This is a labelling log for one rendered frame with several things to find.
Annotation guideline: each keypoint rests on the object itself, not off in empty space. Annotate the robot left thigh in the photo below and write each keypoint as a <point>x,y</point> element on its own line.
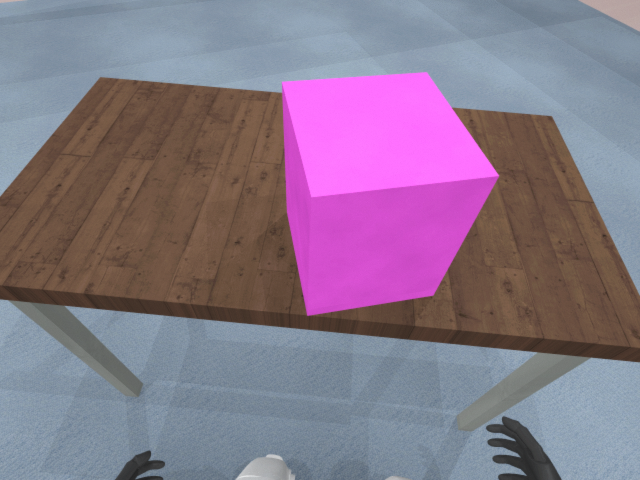
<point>265,468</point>

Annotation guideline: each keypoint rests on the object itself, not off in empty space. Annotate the robot right hand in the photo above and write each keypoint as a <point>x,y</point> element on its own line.
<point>533,461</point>

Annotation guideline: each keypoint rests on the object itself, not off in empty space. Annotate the carton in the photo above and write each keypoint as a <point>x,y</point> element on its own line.
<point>383,183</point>

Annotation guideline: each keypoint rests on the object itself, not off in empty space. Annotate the table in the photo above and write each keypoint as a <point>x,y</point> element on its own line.
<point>170,199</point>

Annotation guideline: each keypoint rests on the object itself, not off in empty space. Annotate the robot left hand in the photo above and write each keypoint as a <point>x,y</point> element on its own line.
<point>139,465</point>

